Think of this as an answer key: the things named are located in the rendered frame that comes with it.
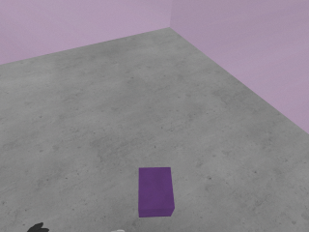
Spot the robot left hand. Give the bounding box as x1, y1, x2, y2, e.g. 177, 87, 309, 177
27, 222, 49, 232

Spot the carton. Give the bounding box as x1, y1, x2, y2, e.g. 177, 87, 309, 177
138, 167, 175, 218

